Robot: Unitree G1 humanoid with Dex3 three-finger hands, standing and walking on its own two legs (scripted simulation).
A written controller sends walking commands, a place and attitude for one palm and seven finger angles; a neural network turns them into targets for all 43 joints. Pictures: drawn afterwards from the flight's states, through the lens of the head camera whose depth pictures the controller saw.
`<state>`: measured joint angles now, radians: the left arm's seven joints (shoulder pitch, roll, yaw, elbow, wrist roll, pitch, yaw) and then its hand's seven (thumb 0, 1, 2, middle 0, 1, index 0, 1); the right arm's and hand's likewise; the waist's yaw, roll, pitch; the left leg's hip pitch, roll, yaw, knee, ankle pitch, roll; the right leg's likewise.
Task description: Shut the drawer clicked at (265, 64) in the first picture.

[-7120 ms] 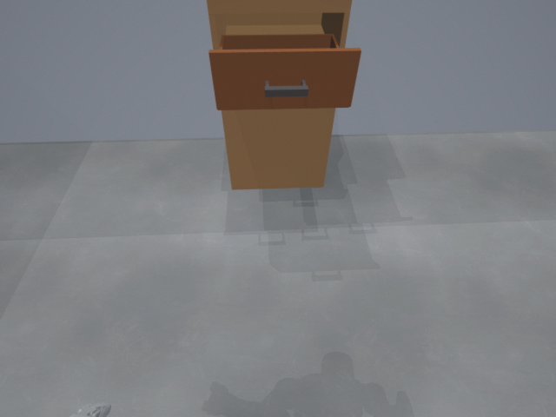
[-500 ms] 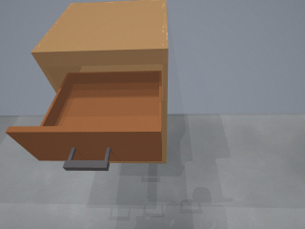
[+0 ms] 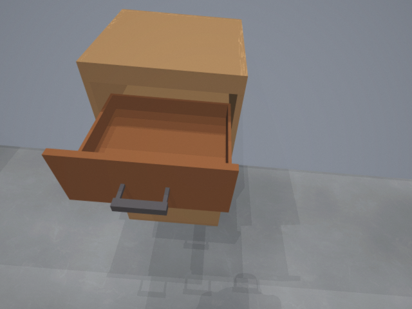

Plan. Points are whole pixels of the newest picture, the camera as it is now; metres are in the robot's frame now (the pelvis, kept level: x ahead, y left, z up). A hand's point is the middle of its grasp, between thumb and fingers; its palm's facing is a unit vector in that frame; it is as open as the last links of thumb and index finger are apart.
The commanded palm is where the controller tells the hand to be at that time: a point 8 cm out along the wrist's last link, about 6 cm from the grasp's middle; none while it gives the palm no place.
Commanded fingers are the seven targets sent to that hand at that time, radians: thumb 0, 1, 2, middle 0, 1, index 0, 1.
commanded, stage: come to a stop and stand still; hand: left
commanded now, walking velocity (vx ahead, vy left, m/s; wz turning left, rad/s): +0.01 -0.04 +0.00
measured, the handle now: (142, 198) +0.36 +0.18 -0.03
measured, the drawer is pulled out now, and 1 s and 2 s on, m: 0.29 0.29 0.29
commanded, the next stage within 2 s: look again from close up in 0.18 s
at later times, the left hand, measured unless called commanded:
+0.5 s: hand out of the picture +0.01 +0.14 -0.18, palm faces +0.01 -0.98 -0.21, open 7.3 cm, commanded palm none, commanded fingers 0.00 0.90 0.90 -0.20 -0.30 -0.20 -0.30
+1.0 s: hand out of the picture +0.02 +0.11 -0.18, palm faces +0.02 -0.98 -0.21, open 7.3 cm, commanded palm none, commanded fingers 0.00 0.90 0.90 -0.20 -0.30 -0.20 -0.30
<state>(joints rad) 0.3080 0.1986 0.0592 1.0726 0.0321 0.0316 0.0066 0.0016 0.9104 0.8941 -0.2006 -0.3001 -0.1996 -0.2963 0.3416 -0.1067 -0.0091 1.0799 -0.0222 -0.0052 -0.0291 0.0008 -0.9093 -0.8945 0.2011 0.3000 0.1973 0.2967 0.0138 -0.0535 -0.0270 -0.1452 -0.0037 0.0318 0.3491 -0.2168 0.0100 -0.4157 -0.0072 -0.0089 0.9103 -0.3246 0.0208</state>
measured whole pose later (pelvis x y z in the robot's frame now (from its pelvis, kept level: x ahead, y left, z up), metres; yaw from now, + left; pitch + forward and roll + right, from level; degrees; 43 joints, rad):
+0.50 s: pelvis +0.02 -0.03 -0.01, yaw -1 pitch +0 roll +1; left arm 0.31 0.13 -0.02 1.11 0.02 -0.03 0.04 0.02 0.93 0.89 -0.20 -0.30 -0.20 -0.30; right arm 0.31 -0.14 0.02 1.11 -0.01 -0.02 -0.03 0.02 -0.93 -0.89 0.20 0.30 0.20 0.30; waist 0.00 0.03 0.01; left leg -0.17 0.00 0.06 0.48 -0.31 0.01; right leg -0.16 0.03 -0.05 0.50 -0.33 -0.06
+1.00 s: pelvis +0.03 -0.06 -0.01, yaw +0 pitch -1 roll +1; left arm 0.31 0.13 -0.02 1.11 0.02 -0.03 0.04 0.00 0.91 0.89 -0.20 -0.30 -0.20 -0.30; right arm 0.28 -0.15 0.02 1.14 -0.01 -0.01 -0.03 0.00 -0.92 -0.89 0.20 0.30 0.20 0.30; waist 0.01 0.02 0.02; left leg -0.13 0.03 0.04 0.42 -0.28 -0.03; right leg -0.12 0.06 -0.06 0.44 -0.32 -0.09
